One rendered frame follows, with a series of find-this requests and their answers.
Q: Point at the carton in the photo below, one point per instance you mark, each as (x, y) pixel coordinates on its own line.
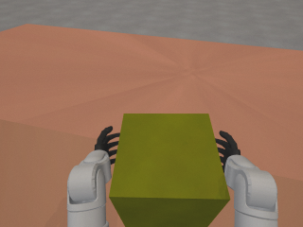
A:
(168, 171)

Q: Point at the left robot hand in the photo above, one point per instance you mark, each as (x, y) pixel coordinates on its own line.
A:
(102, 142)

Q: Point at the right robot hand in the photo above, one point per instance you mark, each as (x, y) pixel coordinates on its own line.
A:
(231, 147)

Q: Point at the right robot forearm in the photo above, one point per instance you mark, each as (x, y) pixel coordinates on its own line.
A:
(255, 193)

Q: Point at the left robot forearm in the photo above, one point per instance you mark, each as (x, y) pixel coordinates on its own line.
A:
(86, 191)

